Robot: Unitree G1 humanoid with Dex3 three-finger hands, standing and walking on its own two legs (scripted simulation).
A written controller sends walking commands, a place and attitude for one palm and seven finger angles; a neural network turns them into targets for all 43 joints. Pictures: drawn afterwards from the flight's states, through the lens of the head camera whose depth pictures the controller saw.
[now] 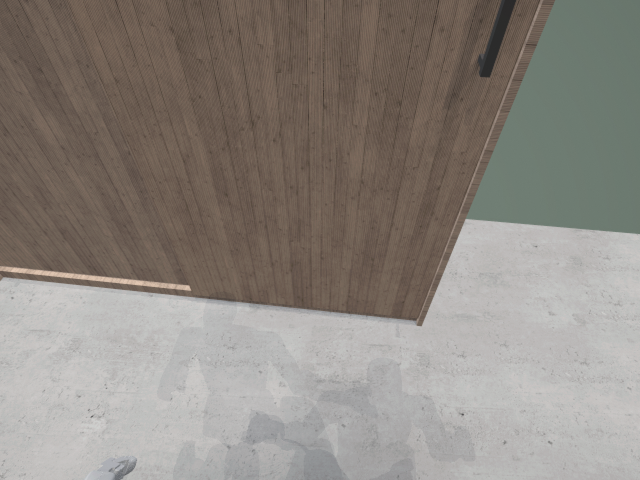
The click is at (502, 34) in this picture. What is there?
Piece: wardrobe's sliding door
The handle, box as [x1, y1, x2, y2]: [478, 0, 515, 77]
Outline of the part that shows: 515,0 501,1 485,53 479,54 478,62 480,66 480,76 489,77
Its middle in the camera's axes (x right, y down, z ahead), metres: +0.28 -0.35 +0.61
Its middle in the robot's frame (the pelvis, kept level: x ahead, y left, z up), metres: +0.74 -0.24 +0.25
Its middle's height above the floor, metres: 1.02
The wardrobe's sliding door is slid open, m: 0.00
